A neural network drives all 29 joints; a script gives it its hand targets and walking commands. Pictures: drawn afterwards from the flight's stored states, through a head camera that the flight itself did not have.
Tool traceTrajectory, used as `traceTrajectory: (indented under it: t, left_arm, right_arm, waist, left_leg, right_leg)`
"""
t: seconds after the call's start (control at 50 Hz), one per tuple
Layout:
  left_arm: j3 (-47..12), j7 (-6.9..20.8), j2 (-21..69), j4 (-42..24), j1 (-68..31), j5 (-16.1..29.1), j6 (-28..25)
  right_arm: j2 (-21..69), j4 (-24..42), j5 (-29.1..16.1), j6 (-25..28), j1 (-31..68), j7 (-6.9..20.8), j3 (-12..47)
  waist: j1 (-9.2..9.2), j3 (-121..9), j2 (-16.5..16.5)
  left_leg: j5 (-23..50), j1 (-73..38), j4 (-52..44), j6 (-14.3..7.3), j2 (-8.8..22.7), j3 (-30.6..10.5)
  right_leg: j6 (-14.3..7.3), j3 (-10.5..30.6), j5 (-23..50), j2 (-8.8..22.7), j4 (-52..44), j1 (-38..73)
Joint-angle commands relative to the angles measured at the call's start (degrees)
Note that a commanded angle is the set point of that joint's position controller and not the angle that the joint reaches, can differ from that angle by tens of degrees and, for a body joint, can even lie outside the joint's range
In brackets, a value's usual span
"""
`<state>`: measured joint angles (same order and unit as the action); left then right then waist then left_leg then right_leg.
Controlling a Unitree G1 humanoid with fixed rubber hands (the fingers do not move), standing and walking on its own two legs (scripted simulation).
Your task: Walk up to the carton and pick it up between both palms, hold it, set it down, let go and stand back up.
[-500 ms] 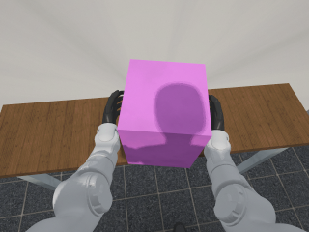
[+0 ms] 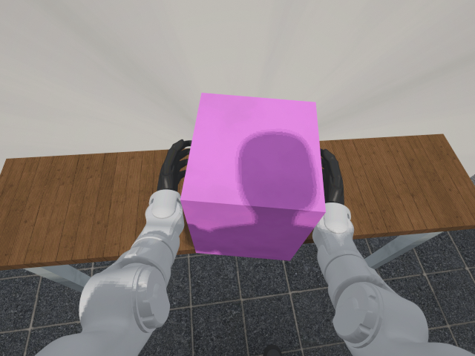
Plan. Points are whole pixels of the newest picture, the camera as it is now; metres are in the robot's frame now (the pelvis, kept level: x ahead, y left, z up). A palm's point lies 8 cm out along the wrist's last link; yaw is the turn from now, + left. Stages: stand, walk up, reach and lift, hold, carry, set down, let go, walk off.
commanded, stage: reach and lift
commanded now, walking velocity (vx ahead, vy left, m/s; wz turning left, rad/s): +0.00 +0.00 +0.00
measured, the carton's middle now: (250, 184) +0.41 -0.04 -0.02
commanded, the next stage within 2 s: none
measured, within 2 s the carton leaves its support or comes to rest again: leaves its support in 0.36 s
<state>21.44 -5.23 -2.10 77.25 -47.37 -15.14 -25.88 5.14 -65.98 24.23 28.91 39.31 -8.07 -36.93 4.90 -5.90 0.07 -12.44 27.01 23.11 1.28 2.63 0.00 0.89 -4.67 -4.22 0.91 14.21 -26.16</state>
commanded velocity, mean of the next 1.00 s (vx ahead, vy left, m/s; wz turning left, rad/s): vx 0.00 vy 0.00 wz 0.00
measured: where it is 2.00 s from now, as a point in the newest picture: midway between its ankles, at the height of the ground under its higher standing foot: outside the picture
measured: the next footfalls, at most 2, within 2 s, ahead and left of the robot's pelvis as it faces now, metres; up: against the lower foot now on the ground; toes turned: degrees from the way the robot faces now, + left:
none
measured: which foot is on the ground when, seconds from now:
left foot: down 0.00-1.00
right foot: down 0.00-1.00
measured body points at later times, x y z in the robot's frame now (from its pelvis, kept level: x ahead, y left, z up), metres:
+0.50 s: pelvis -0.01 +0.00 -0.01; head +0.04 +0.01 +0.44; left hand +0.41 +0.12 +0.02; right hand +0.38 -0.17 +0.03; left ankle -0.03 +0.12 -0.74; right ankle +0.01 -0.13 -0.74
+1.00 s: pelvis -0.01 +0.01 +0.00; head -0.02 +0.02 +0.45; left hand +0.41 +0.13 +0.11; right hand +0.39 -0.16 +0.12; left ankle -0.03 +0.12 -0.74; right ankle +0.01 -0.13 -0.74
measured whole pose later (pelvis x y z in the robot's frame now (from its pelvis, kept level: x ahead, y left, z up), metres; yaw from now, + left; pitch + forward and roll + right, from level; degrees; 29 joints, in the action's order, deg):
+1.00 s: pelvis -0.01 +0.01 +0.00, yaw +1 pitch +4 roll -2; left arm 12.3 -6.8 -2.9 59.5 -45.3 -5.5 0.0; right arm -1.2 -56.3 -2.1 2.4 42.9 -10.9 -10.8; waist 5.1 -6.2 -0.5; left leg -13.2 12.9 22.6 0.5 1.6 -0.1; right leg 1.6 -4.6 -5.9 2.0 15.2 -12.6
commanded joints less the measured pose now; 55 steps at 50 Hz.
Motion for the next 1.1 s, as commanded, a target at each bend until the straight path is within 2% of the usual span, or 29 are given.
traceTrajectory:
  t: [0.0, 0.06, 0.12, 0.2, 0.24, 0.26, 0.32, 0.38, 0.4, 0.5, 0.52, 0.56, 0.6, 0.64, 0.68, 0.7, 0.74, 0.76, 0.8, 0.84, 0.86, 0.92, 1.04, 1.08]
  left_arm:
    - [-14.6, 7.7, 35.4, -1.3, -32.5, -3.9, -3.8]
    - [-15.5, 7.7, 35.2, -1.2, -33.1, -2.5, -4.0]
    - [-17.3, 7.7, 35.8, -1.7, -34.6, -0.9, -3.9]
    - [-18.9, 7.7, 36.3, -2.3, -35.2, 1.5, -3.6]
    - [-21.5, 7.4, 37.8, -3.7, -36.1, 3.5, -3.3]
    - [-22.4, 7.3, 38.3, -4.4, -36.8, 4.4, -3.3]
    - [-25.8, 7.1, 40.0, -5.9, -38.9, 7.5, -2.8]
    - [-29.1, 6.9, 42.4, -9.1, -41.4, 10.6, -2.2]
    - [-31.2, 6.7, 42.9, -11.9, -42.7, 12.2, -1.9]
    - [-36.6, 6.0, 45.2, -21.6, -47.3, 17.1, 1.0]
    - [-36.8, 5.8, 45.9, -23.5, -47.2, 16.9, 2.0]
    - [-36.0, 6.2, 45.9, -24.2, -48.5, 16.9, 4.2]
    - [-35.6, 6.3, 46.1, -28.1, -49.7, 16.6, 5.7]
    - [-33.4, 6.7, 45.7, -27.6, -48.1, 15.2, 7.9]
    - [-31.6, 7.3, 45.2, -27.9, -47.4, 13.6, 9.8]
    - [-29.7, 7.6, 44.0, -26.7, -46.0, 12.5, 10.7]
    - [-28.3, 8.0, 43.7, -26.7, -46.2, 10.9, 12.6]
    - [-26.7, 8.3, 43.3, -25.7, -45.0, 10.0, 13.7]
    - [-26.3, 8.5, 43.8, -26.7, -44.1, 9.3, 15.5]
    - [-25.8, 8.4, 43.8, -28.7, -43.7, 8.9, 17.1]
    - [-26.5, 8.3, 43.7, -30.2, -44.5, 9.1, 17.6]
    - [-25.9, 8.3, 43.3, -32.0, -43.3, 8.0, 20.7]
    - [-31.5, 7.4, 45.4, -42.9, -43.2, 10.1, 26.1]
    - [-32.1, 7.4, 45.0, -44.8, -41.6, 10.2, 28.1]
  right_arm:
    - [29.3, -0.8, 6.6, 5.1, 34.3, 8.0, 20.9]
    - [30.2, -0.5, 5.3, 4.7, 35.0, 7.8, 22.7]
    - [30.4, -0.5, 4.1, 3.6, 35.5, 7.6, 23.7]
    - [31.9, 0.8, 1.0, 2.0, 36.6, 7.4, 27.4]
    - [32.4, 1.7, -0.9, 0.9, 37.2, 7.3, 29.5]
    - [33.2, 2.6, -1.7, 0.2, 37.6, 7.3, 30.8]
    - [34.6, 5.6, -4.7, -2.1, 39.1, 7.2, 34.6]
    - [37.4, 8.6, -8.7, -5.2, 39.7, 6.9, 39.4]
    - [37.9, 10.1, -9.9, -6.4, 39.7, 6.8, 41.0]
    - [41.0, 16.9, -17.0, -13.1, 41.3, 5.8, 48.2]
    - [40.6, 18.0, -18.1, -14.5, 40.7, 5.8, 49.1]
    - [40.5, 20.3, -19.8, -17.2, 42.1, 5.4, 49.3]
    - [40.0, 20.5, -21.5, -19.2, 41.4, 5.2, 49.9]
    - [39.4, 21.3, -22.7, -20.9, 42.0, 4.9, 49.9]
    - [37.9, 20.4, -23.1, -22.1, 42.2, 4.8, 49.0]
    - [37.4, 19.7, -23.1, -22.6, 41.6, 4.8, 48.4]
    - [36.2, 18.1, -23.4, -23.2, 41.5, 4.6, 47.0]
    - [35.4, 17.7, -23.1, -23.4, 42.5, 4.7, 46.2]
    - [35.0, 18.3, -24.2, -23.4, 42.5, 4.8, 46.2]
    - [34.8, 19.6, -25.0, -23.3, 43.2, 5.1, 46.8]
    - [34.9, 19.9, -25.0, -23.4, 43.0, 5.0, 46.2]
    - [33.6, 21.1, -25.1, -24.4, 43.5, 5.2, 45.6]
    - [32.2, 27.9, -26.0, -25.9, 44.6, 5.3, 47.1]
    - [32.0, 31.3, -26.5, -26.7, 45.3, 5.2, 48.2]
  waist:
    - [0.64, -40.8, -3.4]
    - [0.27, -42.0, -2.7]
    - [1.23, -43.4, -3.4]
    - [0.52, -43.5, -3.6]
    - [1.67, -44.8, -4.5]
    - [1.49, -45.1, -4.4]
    - [2.47, -46.5, -4.7]
    - [2.8, -46.4, -4.8]
    - [3.0, -47.0, -5.9]
    - [3.82, -46.3, -5.9]
    - [4.09, -45.6, -6.5]
    - [4.02, -42.4, -5.0]
    - [4.04, -40.0, -4.5]
    - [3.02, -37.6, -3.1]
    - [3.01, -35.7, -2.5]
    - [2.13, -33.6, -1.7]
    - [2.22, -31.3, -2.4]
    - [1.8, -29.8, -1.5]
    - [1.51, -29.5, -1.6]
    - [0.41, -29.3, -1.6]
    - [0.74, -30.6, -2.5]
    - [0.33, -28.7, -2.5]
    - [0.91, -32.7, -3.9]
    - [0.42, -32.6, -3.6]
  left_leg:
    - [24.8, -8.0, 1.6, 4.4, -2.6, 4.0]
    - [24.5, -7.2, 1.8, 4.2, -2.8, 3.8]
    - [23.1, -6.7, 1.9, 4.2, -3.0, 3.3]
    - [22.3, -5.0, 2.5, 3.8, -3.5, 2.9]
    - [22.6, -5.6, 3.1, 4.0, -3.5, 2.0]
    - [22.5, -5.7, 3.3, 4.0, -3.4, 1.8]
    - [21.5, -5.8, 4.0, 3.8, -3.5, 0.9]
    - [19.9, -5.0, 4.6, 3.5, -3.9, -0.2]
    - [19.5, -4.4, 4.6, 3.5, -4.2, -0.6]
    - [18.0, -5.1, 5.5, 3.1, -4.6, -2.4]
    - [17.9, -5.9, 5.4, 3.1, -4.6, -3.0]
    - [15.3, -5.6, 4.5, 2.4, -4.6, -3.3]
    - [15.0, -7.9, 3.7, 2.4, -4.5, -3.6]
    - [15.7, -8.4, 2.9, 2.1, -4.6, -3.4]
    - [15.3, -10.0, 1.7, 2.3, -4.7, -3.6]
    - [16.0, -10.1, 1.1, 2.2, -4.7, -3.1]
    - [17.2, -13.3, 0.0, 2.8, -4.6, -3.2]
    - [16.9, -14.0, -0.6, 2.7, -4.5, -3.1]
    - [19.2, -16.4, -0.9, 3.0, -4.6, -2.8]
    - [21.9, -18.5, -0.9, 3.4, -4.5, -2.5]
    - [21.6, -19.4, -0.8, 3.6, -4.7, -2.4]
    - [21.7, -21.6, -1.3, 3.7, -4.7, -2.0]
    - [26.4, -26.2, -0.4, 4.7, -4.4, -1.6]
    - [25.3, -25.6, -0.4, 4.3, -5.0, -1.3]
  right_leg:
    - [-1.0, -1.4, 31.8, -2.3, 7.2, 26.1]
    - [-0.7, -1.1, 32.3, -2.3, 7.8, 27.0]
    - [-0.8, -1.0, 31.9, -2.4, 8.3, 27.1]
    - [-0.6, -0.1, 32.5, -2.3, 9.2, 28.4]
    - [-0.7, -0.2, 31.7, -2.6, 9.3, 27.3]
    - [-0.7, 0.0, 31.8, -2.7, 9.5, 27.5]
    - [-0.5, 0.1, 30.6, -3.0, 10.2, 26.4]
    - [-0.4, 1.0, 29.1, -3.0, 10.9, 27.0]
    - [-0.4, 1.4, 28.8, -2.9, 11.3, 27.4]
    - [-0.4, 2.8, 24.4, -3.3, 12.2, 25.8]
    - [-0.6, 2.8, 23.1, -3.4, 12.0, 25.0]
    - [-0.4, 3.6, 19.7, -3.1, 11.6, 24.9]
    - [-0.4, 3.6, 17.6, -3.1, 10.9, 24.4]
    - [-0.2, 4.0, 16.9, -3.0, 10.3, 25.4]
    - [-0.2, 4.1, 15.6, -2.9, 9.0, 26.1]
    - [-0.2, 4.4, 16.2, -2.6, 8.5, 27.1]
    - [-0.3, 3.8, 15.3, -2.8, 6.9, 26.7]
    - [-0.1, 3.5, 14.5, -2.8, 6.1, 26.9]
    - [-0.3, 3.4, 16.0, -3.0, 5.4, 27.7]
    - [-0.4, 2.9, 16.5, -3.5, 4.6, 27.9]
    - [-0.5, 2.9, 16.6, -3.4, 4.1, 28.1]
    - [-0.7, 2.5, 15.0, -3.7, 2.8, 28.2]
    - [-0.8, 1.7, 15.0, -4.6, 2.5, 27.6]
    - [-0.7, 2.1, 15.5, -4.5, 2.3, 28.8]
